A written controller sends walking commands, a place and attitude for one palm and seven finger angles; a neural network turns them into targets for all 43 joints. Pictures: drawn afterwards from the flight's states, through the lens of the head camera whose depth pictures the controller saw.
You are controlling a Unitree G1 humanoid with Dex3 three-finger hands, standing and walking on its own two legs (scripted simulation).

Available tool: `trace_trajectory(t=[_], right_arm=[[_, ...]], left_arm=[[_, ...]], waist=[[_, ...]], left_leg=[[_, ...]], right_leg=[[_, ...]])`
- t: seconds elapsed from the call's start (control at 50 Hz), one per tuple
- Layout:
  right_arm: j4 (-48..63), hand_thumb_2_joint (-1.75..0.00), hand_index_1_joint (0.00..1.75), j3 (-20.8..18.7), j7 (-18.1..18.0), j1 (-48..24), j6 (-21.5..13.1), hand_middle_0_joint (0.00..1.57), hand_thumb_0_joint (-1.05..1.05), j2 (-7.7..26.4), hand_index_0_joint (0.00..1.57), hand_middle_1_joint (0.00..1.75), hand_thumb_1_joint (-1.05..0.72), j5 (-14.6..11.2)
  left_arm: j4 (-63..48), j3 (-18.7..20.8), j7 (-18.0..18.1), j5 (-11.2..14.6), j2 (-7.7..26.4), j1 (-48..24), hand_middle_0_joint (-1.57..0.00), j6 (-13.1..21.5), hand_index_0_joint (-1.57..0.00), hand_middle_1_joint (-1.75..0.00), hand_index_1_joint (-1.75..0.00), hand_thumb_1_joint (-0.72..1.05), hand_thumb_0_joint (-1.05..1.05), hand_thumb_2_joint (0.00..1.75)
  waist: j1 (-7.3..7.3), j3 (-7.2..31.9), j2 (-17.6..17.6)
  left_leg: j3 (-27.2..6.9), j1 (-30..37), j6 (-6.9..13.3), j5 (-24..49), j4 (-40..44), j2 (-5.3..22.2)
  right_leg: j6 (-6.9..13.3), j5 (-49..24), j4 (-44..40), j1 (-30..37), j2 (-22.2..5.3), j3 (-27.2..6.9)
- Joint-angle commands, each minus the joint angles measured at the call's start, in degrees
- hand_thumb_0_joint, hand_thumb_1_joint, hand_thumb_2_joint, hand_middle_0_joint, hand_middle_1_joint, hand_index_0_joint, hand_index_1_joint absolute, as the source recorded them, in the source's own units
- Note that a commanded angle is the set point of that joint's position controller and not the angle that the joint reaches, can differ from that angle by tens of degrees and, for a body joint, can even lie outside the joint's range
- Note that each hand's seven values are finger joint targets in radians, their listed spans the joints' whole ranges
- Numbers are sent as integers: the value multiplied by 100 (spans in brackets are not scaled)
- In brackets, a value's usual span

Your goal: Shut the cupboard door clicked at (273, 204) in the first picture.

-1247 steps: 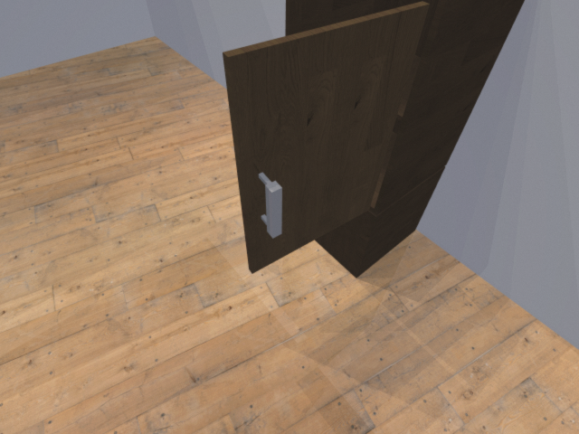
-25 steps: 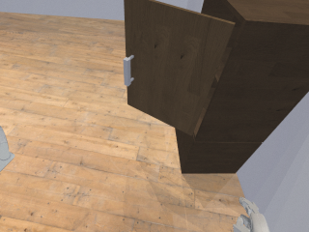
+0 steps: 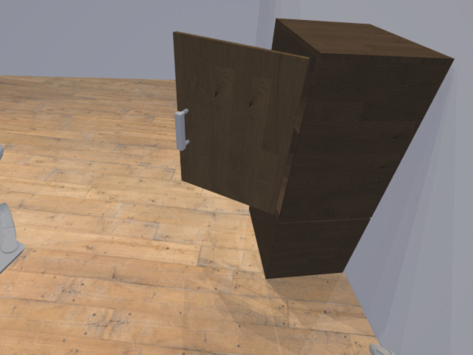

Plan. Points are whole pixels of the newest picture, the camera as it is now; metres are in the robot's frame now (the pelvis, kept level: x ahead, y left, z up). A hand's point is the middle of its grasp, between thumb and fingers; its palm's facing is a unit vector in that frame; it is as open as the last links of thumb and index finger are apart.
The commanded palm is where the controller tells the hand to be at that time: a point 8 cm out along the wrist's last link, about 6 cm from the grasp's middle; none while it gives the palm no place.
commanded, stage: stop stepping back and stand still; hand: left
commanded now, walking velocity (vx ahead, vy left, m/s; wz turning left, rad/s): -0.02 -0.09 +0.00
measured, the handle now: (183, 129) +0.91 +0.22 -0.05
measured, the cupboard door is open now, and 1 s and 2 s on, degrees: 57 57 57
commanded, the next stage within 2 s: let the arm hang, fingers relaxed in 0.62 s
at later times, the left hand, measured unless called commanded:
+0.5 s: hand out of the picture +0.16 +0.33 +0.18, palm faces +0.54 -0.76 -0.37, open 7.4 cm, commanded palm +0.10 +0.34 +0.20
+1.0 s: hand out of the picture +0.02 +0.20 -0.14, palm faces -0.03 -0.99 -0.17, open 7.4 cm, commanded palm none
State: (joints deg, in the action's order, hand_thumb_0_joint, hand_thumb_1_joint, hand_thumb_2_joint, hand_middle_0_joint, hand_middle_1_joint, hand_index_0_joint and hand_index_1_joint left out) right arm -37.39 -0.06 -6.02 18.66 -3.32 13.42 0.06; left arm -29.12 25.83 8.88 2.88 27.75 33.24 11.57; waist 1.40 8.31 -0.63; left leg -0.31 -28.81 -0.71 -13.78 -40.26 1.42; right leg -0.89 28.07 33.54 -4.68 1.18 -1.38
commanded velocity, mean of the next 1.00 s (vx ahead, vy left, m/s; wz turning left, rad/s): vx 0.03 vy -0.06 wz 0.00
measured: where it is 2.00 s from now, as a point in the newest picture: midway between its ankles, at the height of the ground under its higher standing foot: outside the picture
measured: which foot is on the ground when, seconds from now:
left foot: down 0.00-0.20, up 0.22-0.40, down 0.42-1.00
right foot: down 0.00-0.04, up 0.06-0.16, down 0.18-1.00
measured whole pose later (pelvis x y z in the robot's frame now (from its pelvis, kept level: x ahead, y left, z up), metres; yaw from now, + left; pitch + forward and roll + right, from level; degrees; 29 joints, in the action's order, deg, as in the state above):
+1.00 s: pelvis -0.07 +0.03 +0.01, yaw +1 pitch -1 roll +0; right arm -49.8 -0.5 -0.5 11.4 2.0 15.3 1.7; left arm 44.9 -1.2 0.3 -1.2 10.0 15.2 -4.3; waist 2.5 -1.6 1.0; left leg 2.1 -20.3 -0.1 -14.0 -35.6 1.5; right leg 0.9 20.9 36.7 -14.5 -0.6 3.2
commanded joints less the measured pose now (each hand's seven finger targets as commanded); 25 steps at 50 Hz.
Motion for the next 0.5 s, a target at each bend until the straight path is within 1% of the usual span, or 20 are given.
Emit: trace_trajectory(t=[0.0, 0.02, 0.04, 0.06, 0.08, 0.12, 0.14, 0.16, 0.18, 0.2, 0.22, 0.24, 0.26, 0.28, 0.32, 0.36, 0.42, 0.44, 0.46, 0.48], right_arm=[[907, -90, 30, -178, -97, -1079, -565, 20, 0, 706, 20, 30, -90, -88], [939, -90, 30, -178, -80, -1059, -624, 20, 0, 752, 20, 30, -90, -59], [938, -90, 30, -163, -54, -1123, -676, 20, 0, 725, 20, 30, -90, -5], [948, -90, 30, -173, 17, -1065, -719, 20, 0, 645, 20, 30, -90, 46], [976, -90, 30, -196, 93, -1064, -758, 20, 0, 593, 20, 30, -90, 66], [1082, -90, 30, -213, 206, -1032, -758, 20, 0, 522, 20, 30, -90, 87], [1111, -90, 30, -219, 241, -954, -697, 20, 0, 507, 20, 30, -90, 82], [1160, -90, 30, -206, 273, -1004, -587, 20, 0, 408, 20, 30, -90, 77], [1077, -90, 30, -239, 278, -994, -475, 20, 0, 410, 20, 30, -90, 103], [943, -90, 30, -265, 251, -890, -395, 20, 0, 411, 20, 30, -90, 62], [846, -90, 30, -248, 225, -766, -347, 20, 0, 445, 20, 30, -90, 66], [811, -90, 30, -211, 204, -715, -323, 20, 0, 482, 20, 30, -90, 72], [856, -90, 30, -161, 155, -789, -339, 20, 0, 436, 20, 30, -90, 44], [822, -90, 30, -121, 116, -843, -356, 20, 0, 424, 20, 30, -90, 28], [709, -90, 30, -150, 49, -882, -436, 20, 0, 468, 20, 30, -90, 17], [728, -90, 30, -179, -3, -890, -540, 20, 0, 553, 20, 30, -90, -14], [923, -90, 30, -232, 6, -1037, -582, 20, 0, 683, 20, 30, -90, -106], [806, -90, 30, -152, 9, -990, -613, 20, 0, 604, 20, 30, -90, -42], [839, -90, 30, -125, 25, -1037, -651, 20, 0, 536, 20, 30, -90, -10], [818, -90, 30, -133, 42, -1039, -711, 20, 0, 532, 20, 30, -90, 23]], left_arm=[[-404, 218, 150, -39, 638, -1910, -20, 234, -20, -30, -30, 90, 0, 90], [-621, 248, 156, -22, 572, -1684, -20, 284, -20, -30, -30, 90, 0, 90], [-924, 364, 127, -4, 759, -1600, -20, 311, -20, -30, -30, 90, 0, 90], [-1328, 425, 116, -5, 747, -1463, -20, 347, -20, -30, -30, 90, 0, 90], [-1584, 456, 92, 24, 757, -1086, -20, 349, -20, -30, -30, 90, 0, 90], [-1956, 588, 47, 67, 789, -185, -20, 321, -20, -30, -30, 90, 0, 90], [-1904, 834, 55, 72, 1002, 321, -20, 263, -20, -30, -30, 90, 0, 90], [-1939, 855, 52, 84, 960, 528, -20, 209, -20, -30, -30, 90, 0, 90], [-2013, 1058, 90, 69, 1177, 365, -20, 198, -20, -30, -30, 90, 0, 90], [-1721, 1139, 171, 114, 1201, 275, -20, 107, -20, -30, -30, 90, 0, 90], [-1304, 1031, 228, 88, 1008, 61, -20, 86, -20, -30, -30, 90, 0, 90], [-1022, 988, 259, 87, 977, -253, -20, 99, -20, -30, -30, 90, 0, 90], [-610, 757, 281, 69, 760, -474, -20, 125, -20, -30, -30, 90, 0, 90], [-178, 669, 294, 14, 720, -601, -20, 113, -20, -30, -30, 90, 0, 90], [109, 393, 309, -68, 555, -928, -20, 95, -20, -30, -30, 90, 0, 90], [2, 112, 285, -98, 425, -1086, -20, 75, -20, -30, -30, 90, 0, 90], [-627, 141, 219, -38, 518, -1030, -20, 116, -20, -30, -30, 90, 0, 90], [-959, 336, 194, -47, 726, -1147, -20, 134, -20, -30, -30, 90, 0, 90], [-1265, 180, 165, -64, 564, -1363, -20, 165, -20, -30, -30, 90, 0, 90], [-1380, 243, 169, -73, 616, -1462, -20, 195, -20, -30, -30, 90, 0, 90]], waist=[[110, -1488, -1315], [47, -1196, -1944], [-37, -1061, -2013], [-105, -664, -1830], [-165, -273, -1603], [-201, 279, -1516], [-183, 413, -1182], [-152, 408, -652], [-149, 155, 356], [-152, -217, 1054], [-14, -606, 828], [56, -686, 488], [89, -981, 371], [58, -1115, 431], [-26, -1070, 432], [-53, -986, 190], [-123, -519, -68], [-37, -412, -689], [-8, -543, -911], [-17, -546, -923]], left_leg=[[-1641, 945, 110, -2216, 2494, 720], [-2209, 567, -120, -3448, 3545, 911], [-2551, 368, -223, -3750, 3998, 1059], [-2356, 485, -356, -3496, 4075, 1053], [-1917, 658, -360, -3055, 3943, 1002], [-851, 640, -334, -2133, 3318, 641], [-366, 485, -354, -1798, 2697, 301], [148, 395, -313, -1273, 1556, -29], [314, 515, -210, -737, -179, -231], [48, -28, -198, -605, -1268, -267], [-140, -416, -186, -516, -1704, -62], [-228, -370, -164, -664, -1788, 71], [-244, -190, -72, -634, -1315, 227], [-27, 19, -9, -635, -715, 243], [353, 797, 120, -488, 405, 96], [314, 1514, 217, -448, 1292, 150], [-601, 1964, 451, 524, 1684, 908], [-904, 1895, 471, 491, 2048, 995], [-1320, 1739, 499, 491, 2356, 1197], [-1422, 1772, 535, 702, 2431, 1322]], right_leg=[[170, 331, -153, -2076, 47, 246], [141, 461, 564, -1357, 461, 343], [140, 384, 879, -1056, 557, 273], [172, 353, 997, -786, 632, 335], [209, 306, 811, -453, 665, 411], [327, 157, -340, 347, 625, 635], [416, -24, -860, 576, 391, 437], [566, 12, -1375, 342, -184, -113], [920, 587, -2183, -800, -1322, -1529], [1410, 1356, -2550, -1384, -1983, -2356], [1526, 1312, -2546, -1563, -2009, -2233], [1434, 1380, -2460, -1800, -1938, -1984], [1244, 950, -2301, -1859, -1710, -1606], [1073, 715, -2141, -1794, -1474, -1233], [891, 408, -1867, -1708, -1235, -918], [608, -78, -1378, -1684, -901, -617], [148, -1472, -523, -1433, -286, -158], [54, -1436, -108, -1413, -158, 143], [-18, -1253, 121, -1392, -56, 348], [-23, -1141, 173, -1395, -58, 316]])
